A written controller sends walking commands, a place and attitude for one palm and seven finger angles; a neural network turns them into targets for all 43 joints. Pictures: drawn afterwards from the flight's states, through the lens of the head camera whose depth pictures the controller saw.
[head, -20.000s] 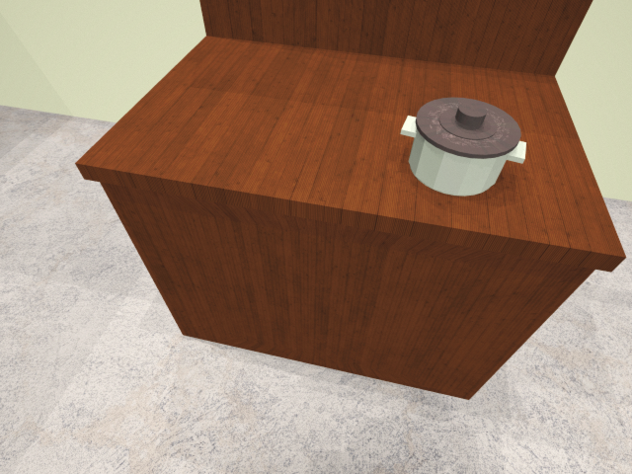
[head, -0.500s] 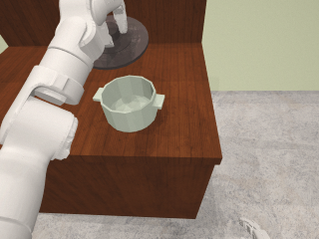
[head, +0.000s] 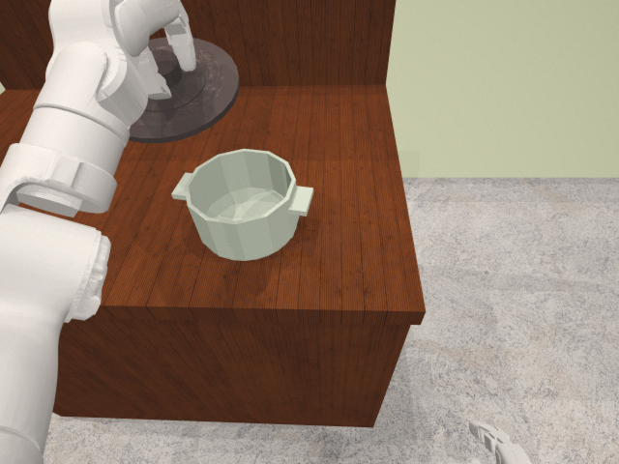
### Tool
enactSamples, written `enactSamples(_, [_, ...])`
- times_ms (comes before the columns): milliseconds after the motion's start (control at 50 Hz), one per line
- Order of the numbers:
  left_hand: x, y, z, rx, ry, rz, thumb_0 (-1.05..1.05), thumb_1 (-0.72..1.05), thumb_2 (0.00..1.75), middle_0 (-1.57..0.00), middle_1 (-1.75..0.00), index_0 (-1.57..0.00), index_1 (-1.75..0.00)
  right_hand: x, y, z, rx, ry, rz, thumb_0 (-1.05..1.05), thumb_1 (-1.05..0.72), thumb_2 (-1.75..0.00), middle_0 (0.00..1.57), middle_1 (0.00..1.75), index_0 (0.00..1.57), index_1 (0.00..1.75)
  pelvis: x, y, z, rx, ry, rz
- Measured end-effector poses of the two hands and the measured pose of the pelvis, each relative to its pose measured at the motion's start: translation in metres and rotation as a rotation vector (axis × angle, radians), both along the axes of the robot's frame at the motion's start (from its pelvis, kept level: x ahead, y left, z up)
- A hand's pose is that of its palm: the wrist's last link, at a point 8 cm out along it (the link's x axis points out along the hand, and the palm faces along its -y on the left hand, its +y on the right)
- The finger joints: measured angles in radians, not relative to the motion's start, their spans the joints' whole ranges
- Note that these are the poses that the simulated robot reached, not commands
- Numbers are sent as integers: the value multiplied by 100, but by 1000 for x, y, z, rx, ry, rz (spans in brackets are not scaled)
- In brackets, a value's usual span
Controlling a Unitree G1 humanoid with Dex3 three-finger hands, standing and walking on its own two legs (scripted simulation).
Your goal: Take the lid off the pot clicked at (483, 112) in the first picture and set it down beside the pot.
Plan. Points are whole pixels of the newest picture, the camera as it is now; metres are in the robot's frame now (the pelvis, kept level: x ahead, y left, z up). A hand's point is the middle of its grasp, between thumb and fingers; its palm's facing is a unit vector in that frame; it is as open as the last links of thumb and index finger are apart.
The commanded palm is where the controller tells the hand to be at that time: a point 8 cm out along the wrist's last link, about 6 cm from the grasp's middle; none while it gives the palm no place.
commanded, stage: move the lid sideways beside the pot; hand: left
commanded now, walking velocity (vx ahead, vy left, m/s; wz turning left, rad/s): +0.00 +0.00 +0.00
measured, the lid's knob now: (159, 69) +0.49 +0.18 +0.27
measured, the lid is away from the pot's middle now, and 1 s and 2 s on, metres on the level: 0.07 0.19 0.24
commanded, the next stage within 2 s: lower the lid onto the table in 1.64 s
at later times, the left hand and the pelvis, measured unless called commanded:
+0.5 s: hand (99, 72) +0.46 +0.24 +0.28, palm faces -0.18 -0.06 -0.98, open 7.4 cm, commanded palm +0.45 +0.23 +0.36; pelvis +0.00 +0.01 +0.00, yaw +1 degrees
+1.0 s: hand (49, 78) +0.46 +0.29 +0.28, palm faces -0.18 -0.07 -0.98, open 7.4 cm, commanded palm +0.45 +0.29 +0.36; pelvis +0.00 +0.02 +0.00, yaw +1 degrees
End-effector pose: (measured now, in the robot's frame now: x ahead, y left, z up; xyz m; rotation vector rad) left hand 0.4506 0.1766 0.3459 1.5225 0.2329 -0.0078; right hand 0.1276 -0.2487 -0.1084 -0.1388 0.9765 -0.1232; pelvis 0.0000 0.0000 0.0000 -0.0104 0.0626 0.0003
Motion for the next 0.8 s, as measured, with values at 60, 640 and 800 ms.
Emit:
enactSamples(60, [-2, 11, -3, 1, 8, 17, 1, 23, 74, -66, -90, -71, -93, 5, -1, 2, -8, -1, 8, 1, -91, -90, 20, 30, 20, 30, -1, 0, 0, -3, 0, 7])
enactSamples(640, [8, 76, -5, 1, 29, 88, 2, 23, 74, -66, -90, -71, -94, -39, 9, -8, -21, 133, -52, 1, -90, -90, 20, 30, 20, 30, -2, 14, -1, -18, 35, 5])
enactSamples(800, [8, 95, -8, 11, 34, 117, 1, 23, 74, -66, -90, -71, -94, -44, 6, -7, -42, 158, -63, 1, -90, -90, 20, 30, 20, 30, -2, 17, -1, -21, 42, 4])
